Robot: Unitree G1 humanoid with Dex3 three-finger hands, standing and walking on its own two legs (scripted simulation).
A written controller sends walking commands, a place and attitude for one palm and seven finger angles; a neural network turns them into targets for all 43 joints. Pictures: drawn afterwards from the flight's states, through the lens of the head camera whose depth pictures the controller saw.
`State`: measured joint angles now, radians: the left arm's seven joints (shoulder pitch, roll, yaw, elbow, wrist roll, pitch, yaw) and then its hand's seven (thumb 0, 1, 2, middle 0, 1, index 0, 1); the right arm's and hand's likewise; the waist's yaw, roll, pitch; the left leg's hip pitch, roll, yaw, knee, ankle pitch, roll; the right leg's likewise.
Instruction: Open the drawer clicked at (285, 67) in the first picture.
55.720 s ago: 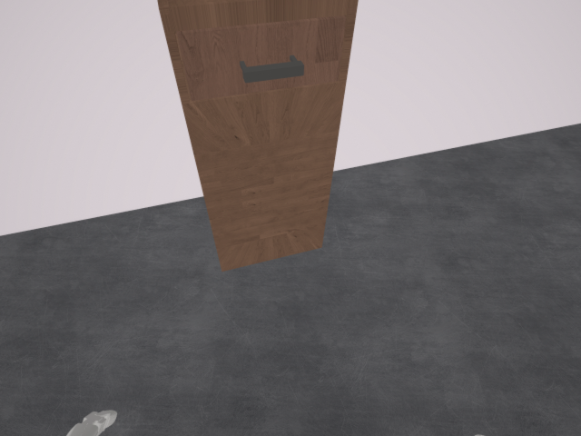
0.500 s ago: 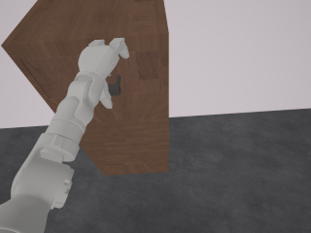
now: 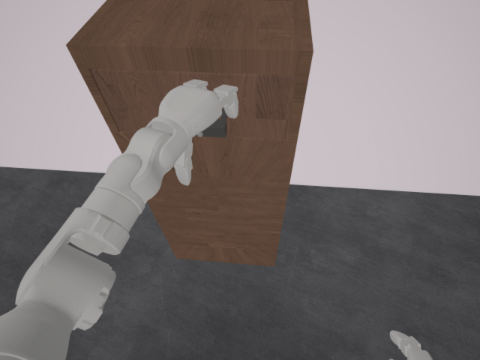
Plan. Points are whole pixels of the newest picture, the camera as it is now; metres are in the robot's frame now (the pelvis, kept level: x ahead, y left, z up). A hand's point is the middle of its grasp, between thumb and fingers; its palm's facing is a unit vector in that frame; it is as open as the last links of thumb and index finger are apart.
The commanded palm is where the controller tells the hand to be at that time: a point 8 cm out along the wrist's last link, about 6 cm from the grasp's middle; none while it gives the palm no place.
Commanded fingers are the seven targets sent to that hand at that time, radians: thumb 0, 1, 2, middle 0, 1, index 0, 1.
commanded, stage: move the hooked fingers above the handle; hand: left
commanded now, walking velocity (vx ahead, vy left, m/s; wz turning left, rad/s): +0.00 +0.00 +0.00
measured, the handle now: (193, 119) +0.54 +0.13 +0.08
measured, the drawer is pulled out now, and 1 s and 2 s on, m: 0.00 0.00 0.00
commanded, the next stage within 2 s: none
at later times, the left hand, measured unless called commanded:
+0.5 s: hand (157, 124) +0.47 +0.18 +0.13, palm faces -0.12 -0.02 -0.99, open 13.7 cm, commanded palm +0.45 +0.16 +0.20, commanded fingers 0.00 -0.50 0.30 -0.30 -1.20 -0.30 -1.20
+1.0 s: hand (177, 100) +0.50 +0.14 +0.16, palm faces -0.01 -0.03 -1.00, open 13.5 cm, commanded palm +0.46 +0.16 +0.20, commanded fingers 0.00 -0.50 0.30 -0.30 -1.20 -0.30 -1.20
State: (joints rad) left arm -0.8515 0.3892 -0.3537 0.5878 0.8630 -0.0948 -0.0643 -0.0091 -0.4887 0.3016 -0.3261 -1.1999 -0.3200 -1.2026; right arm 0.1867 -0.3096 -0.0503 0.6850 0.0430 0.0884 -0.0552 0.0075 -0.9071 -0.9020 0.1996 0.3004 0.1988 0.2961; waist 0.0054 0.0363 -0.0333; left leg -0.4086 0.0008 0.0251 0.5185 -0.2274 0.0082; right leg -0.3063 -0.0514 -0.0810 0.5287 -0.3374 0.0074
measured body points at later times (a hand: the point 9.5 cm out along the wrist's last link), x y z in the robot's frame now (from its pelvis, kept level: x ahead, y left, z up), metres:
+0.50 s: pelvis +0.00 -0.01 +0.00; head +0.03 -0.04 +0.45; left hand +0.47 +0.17 +0.18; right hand +0.04 -0.28 -0.14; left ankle +0.02 +0.12 -0.73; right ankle -0.05 -0.12 -0.73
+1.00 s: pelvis +0.01 +0.00 +0.00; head +0.03 -0.05 +0.45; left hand +0.49 +0.14 +0.22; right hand +0.09 -0.25 -0.15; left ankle +0.02 +0.12 -0.73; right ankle -0.05 -0.12 -0.73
